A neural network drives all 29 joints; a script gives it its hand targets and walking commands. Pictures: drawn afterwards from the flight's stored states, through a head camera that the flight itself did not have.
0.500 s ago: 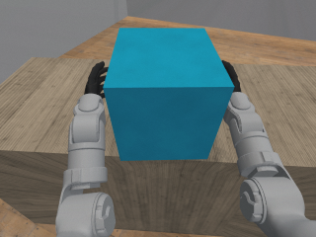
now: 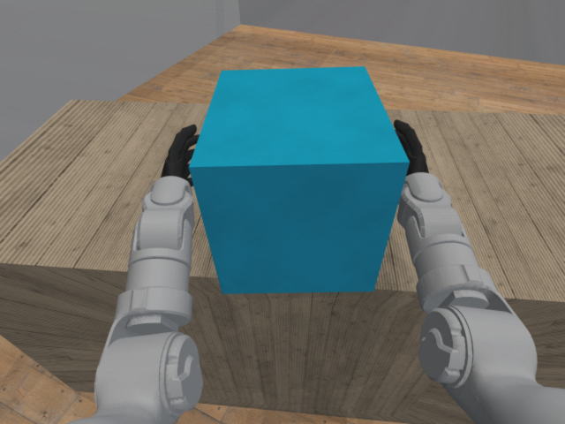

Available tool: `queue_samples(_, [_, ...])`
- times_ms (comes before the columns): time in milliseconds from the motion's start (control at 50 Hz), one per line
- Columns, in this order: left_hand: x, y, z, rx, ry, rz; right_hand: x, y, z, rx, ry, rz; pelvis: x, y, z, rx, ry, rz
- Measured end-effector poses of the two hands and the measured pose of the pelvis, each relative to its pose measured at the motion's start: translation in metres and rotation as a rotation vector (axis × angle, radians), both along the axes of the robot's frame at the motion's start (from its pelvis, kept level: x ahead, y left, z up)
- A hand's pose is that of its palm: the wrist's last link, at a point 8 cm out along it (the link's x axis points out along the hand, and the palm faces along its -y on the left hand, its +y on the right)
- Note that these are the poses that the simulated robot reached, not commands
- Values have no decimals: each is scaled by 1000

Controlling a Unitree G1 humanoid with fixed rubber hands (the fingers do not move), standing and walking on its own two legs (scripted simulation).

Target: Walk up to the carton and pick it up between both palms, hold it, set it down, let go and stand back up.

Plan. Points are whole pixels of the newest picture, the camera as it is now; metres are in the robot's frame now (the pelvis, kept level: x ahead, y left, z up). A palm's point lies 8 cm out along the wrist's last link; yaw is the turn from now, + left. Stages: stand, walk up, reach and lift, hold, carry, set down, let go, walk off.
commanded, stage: set down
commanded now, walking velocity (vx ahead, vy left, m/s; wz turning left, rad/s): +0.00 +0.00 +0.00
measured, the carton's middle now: (295, 177) +0.48 -0.03 +0.13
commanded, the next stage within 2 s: none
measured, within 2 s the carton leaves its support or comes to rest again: rests again in 0.76 s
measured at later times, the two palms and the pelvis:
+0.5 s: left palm (182, 188) +0.43 +0.14 +0.16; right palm (410, 178) +0.42 -0.19 +0.16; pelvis +0.00 +0.01 +0.00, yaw +0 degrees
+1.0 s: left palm (187, 192) +0.43 +0.13 +0.15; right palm (412, 191) +0.41 -0.20 +0.14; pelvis +0.00 +0.00 +0.00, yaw +0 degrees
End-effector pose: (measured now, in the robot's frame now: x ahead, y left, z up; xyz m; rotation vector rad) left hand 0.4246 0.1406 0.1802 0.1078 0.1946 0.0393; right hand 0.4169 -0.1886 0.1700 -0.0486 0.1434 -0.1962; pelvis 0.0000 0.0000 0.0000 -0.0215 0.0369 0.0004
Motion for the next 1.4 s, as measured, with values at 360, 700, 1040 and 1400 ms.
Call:
queue_samples(360, [7,-4,-13,-37,27,-19,0,-4,-2,-27,30,-20,4,3,0,2,0,2])
queue_samples(700, [6,-6,-24,-36,29,-14,-1,-6,-19,-15,39,-20,2,4,0,3,20,4])
queue_samples(1040, [8,-7,-27,-36,11,-20,-2,-8,-28,15,21,-14,-3,-1,1,7,10,-1])
queue_samples(1400, [13,-5,-33,-53,-8,-29,0,-7,-33,12,-4,-14,-2,-5,1,11,17,4])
